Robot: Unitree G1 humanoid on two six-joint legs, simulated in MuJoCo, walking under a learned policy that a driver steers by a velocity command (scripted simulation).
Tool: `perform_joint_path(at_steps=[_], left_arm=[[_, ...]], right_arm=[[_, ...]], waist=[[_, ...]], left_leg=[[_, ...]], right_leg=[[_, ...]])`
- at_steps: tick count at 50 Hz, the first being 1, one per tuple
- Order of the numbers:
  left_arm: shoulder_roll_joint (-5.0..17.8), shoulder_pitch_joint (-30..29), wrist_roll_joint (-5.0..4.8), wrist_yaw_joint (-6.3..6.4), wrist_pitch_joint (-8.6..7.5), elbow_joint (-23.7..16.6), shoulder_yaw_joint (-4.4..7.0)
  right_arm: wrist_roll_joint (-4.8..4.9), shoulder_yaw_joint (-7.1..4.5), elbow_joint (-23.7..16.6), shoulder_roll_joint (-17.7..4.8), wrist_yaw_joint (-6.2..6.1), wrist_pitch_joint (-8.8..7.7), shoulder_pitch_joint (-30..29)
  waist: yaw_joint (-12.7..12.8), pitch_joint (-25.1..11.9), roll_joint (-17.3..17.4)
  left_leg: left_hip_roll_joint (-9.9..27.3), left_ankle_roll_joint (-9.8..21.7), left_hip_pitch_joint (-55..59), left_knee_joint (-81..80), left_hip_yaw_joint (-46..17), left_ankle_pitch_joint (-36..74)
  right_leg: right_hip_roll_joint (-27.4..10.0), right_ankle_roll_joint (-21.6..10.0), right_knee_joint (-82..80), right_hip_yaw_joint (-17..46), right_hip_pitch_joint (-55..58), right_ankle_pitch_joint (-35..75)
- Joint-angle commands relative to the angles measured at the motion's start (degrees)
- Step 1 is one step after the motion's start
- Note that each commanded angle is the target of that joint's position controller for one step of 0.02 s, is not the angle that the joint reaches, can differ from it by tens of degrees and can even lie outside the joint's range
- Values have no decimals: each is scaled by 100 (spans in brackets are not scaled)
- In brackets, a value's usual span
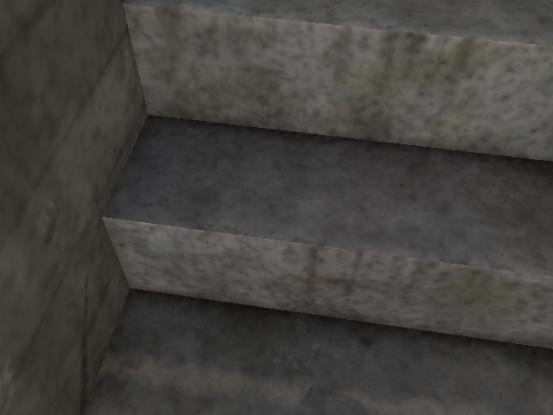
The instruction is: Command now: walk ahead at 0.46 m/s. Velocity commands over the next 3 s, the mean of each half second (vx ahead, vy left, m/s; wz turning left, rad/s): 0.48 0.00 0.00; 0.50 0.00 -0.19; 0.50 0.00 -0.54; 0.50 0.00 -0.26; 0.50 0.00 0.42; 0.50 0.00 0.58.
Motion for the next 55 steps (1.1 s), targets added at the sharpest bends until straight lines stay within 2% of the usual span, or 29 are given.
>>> perform_joint_path(at_steps=[1,3,5,6,7,8,9,10,11,13,15,17,20,22,27,29,32,33,34,35,36,37,39,42,44,47,52,54,55], left_arm=[[-866,-1977,413,-179,-266,-1831,-606],[-1077,-1640,517,-383,-211,-2380,-896],[-697,-2158,427,-386,4,-2482,-900],[-546,-2294,405,-189,186,-2565,-842],[-160,-831,274,-39,387,-2144,-590],[357,301,400,-13,423,-1763,-266],[855,1280,394,39,432,-1219,32],[1555,2313,430,139,554,-671,358],[1630,2659,480,173,454,-13,480],[222,-4,570,104,381,-85,24],[-540,-865,513,-93,354,169,-89],[-164,-1576,530,-111,385,51,-42],[450,-1206,805,-88,243,281,57],[618,-623,751,-14,229,393,130],[1047,248,705,294,116,65,306],[1258,401,495,479,208,-207,417],[1308,-1250,558,511,411,-553,412],[908,-1685,514,383,422,-683,289],[454,-2464,92,138,405,-889,107],[-867,-2320,-89,-75,279,-1096,-280],[-1075,-43,-201,-101,74,-484,-183],[-623,1364,-184,-130,-20,27,3],[-493,1345,-116,-26,-44,-324,15],[317,-409,-127,-43,346,-881,195],[-115,-733,-137,-27,412,-1030,62],[-335,-1058,-263,-179,497,-1321,-59],[-878,-2166,23,-395,785,-2179,-543],[-541,-1249,97,-411,783,-1803,-437],[-299,-505,189,-359,841,-1796,-358]], right_arm=[[76,0,675,147,-22,-52,1877],[249,-36,322,-282,-321,-106,612],[379,-113,-75,-789,-402,-79,-187],[513,-230,141,-1241,-379,-157,824],[415,-284,305,-1599,-273,-196,1012],[331,-452,76,-2124,-69,-282,611],[417,-510,-275,-1874,75,-419,179],[246,-421,-338,-1430,239,-544,44],[264,-350,-155,-574,348,-571,-72],[452,1,-1714,782,221,-295,-1623],[188,104,-1943,351,-13,121,-768],[273,46,-1820,-25,-156,405,155],[228,-65,-1445,-95,-507,428,284],[300,-117,-1480,-225,-528,484,-48],[236,-61,-2143,-35,-256,273,-1621],[137,61,-2342,89,-26,186,-1826],[-41,-73,-1894,-368,198,304,40],[-139,-416,-1138,-1009,207,123,1781],[-146,-438,-570,-931,178,-67,3041],[-364,-306,-44,-601,247,-181,2173],[-521,-221,-673,-701,294,-290,838],[-292,-368,-756,-1042,406,-132,1166],[85,-479,-847,-1390,290,74,801],[-141,-180,-1339,-629,-181,-75,27],[-228,-104,-1178,-491,-196,-25,725],[27,-30,-1308,-402,-138,12,737],[414,-216,-1144,-1010,-485,355,1267],[514,-217,-1108,-1217,-434,290,289],[472,-452,-1273,-1983,-361,187,-351]], waist=[[-599,332,-388],[350,-793,-51],[522,-1101,2],[225,-1366,643],[868,-2021,1048],[1443,-2730,1487],[1696,-3160,492],[1920,-3262,-1480],[1743,-3048,-2386],[365,-272,-1818],[-644,758,-834],[-1450,1168,-674],[-1494,1118,-769],[-1249,1252,-780],[-353,920,-850],[-239,606,-928],[-1298,-221,-714],[-1953,-504,-458],[-2596,-345,-332],[-1517,675,1134],[45,502,950],[338,-565,37],[472,-76,448],[31,923,348],[-183,1162,694],[-58,1497,540],[-280,696,800],[500,-121,442],[987,-561,837]], left_leg=[[1053,897,4253,325,-1436,6042],[1095,764,2240,-947,-1118,5417],[976,1126,-581,-2326,-763,6460],[1207,1193,-29,-2020,-1101,8908],[1419,1498,1207,-848,-1007,11448],[1395,1733,1759,153,-771,13785],[1081,1519,134,1782,-892,12425],[386,1213,-1765,3827,-1150,6078],[-1008,788,-3624,7691,-2405,692],[-1115,444,-6384,11103,-1692,-1209],[-647,332,-5697,11230,-1505,-872],[-519,99,-4155,10382,-1313,25],[-841,-129,-3351,10441,-484,1505],[-792,-37,-3843,10795,-674,1073],[-240,-278,-5630,9122,-1037,-275],[266,-366,-5850,7588,-1087,-662],[496,239,-1698,4420,-284,-543],[141,469,146,3033,196,1071],[384,1123,770,99,87,3405],[449,1184,518,188,-352,4581],[925,1153,354,1715,-1683,8036],[1612,1225,1086,1429,-2345,7122],[2164,980,563,121,-3387,2238],[2148,834,103,-405,-2349,296],[2028,922,569,-609,-1482,1414],[1627,534,301,-788,48,2799],[1672,805,1365,-2044,608,4975],[1595,869,1277,-1517,1337,10977],[2066,1157,1316,-1441,1268,13247]], right_leg=[[-594,0,-23,-353,-5171,-402],[-1570,-90,-3383,-257,-2262,1103],[-1069,-138,-6581,-946,2200,2592],[-420,-132,-7108,-1028,2948,-382],[-225,-249,-7567,-454,3645,-782],[-25,-327,-7826,-472,4107,-83],[-880,-1004,-8586,1333,5591,1267],[-2033,-1859,-10537,3740,7165,2816],[-3181,-2458,-11552,5586,7212,3140],[-2637,-772,-10370,1672,5218,4356],[-2342,-292,-11224,788,3009,2679],[-2191,-206,-11948,-129,1138,1632],[-2149,-546,-12461,-908,976,2219],[-2169,-621,-12628,-828,1869,2117],[-2726,-886,-12710,-195,5516,3493],[-2962,-909,-12981,10,6635,3169],[-2599,-689,-12030,-1158,5001,7058],[-1944,-472,-10048,-1443,4429,8649],[-1238,-52,-7079,-1451,4217,7478],[-346,53,-3900,-819,2293,1419],[335,175,-1795,968,1272,1683],[402,503,-1252,1420,920,2101],[-34,553,-801,1393,14,2845],[-123,363,-556,1442,-875,3705],[-221,173,343,1075,-1756,3530],[-747,2,-749,769,-2175,2814],[-1528,49,-3655,-881,-1547,1288],[-1032,-475,-4007,-1234,130,1782],[-1007,-560,-4723,-1034,1116,1795]])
